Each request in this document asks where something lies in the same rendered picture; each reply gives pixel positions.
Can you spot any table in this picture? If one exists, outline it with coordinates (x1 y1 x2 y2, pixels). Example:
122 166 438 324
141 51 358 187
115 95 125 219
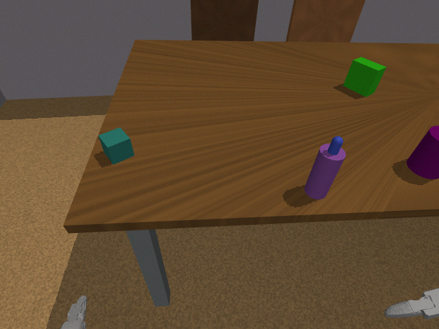
63 40 439 306

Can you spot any right robot hand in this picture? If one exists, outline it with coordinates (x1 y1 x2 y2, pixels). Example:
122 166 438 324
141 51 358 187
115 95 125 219
385 288 439 319

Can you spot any left robot hand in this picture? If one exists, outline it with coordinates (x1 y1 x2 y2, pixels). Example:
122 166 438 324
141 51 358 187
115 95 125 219
60 295 87 329

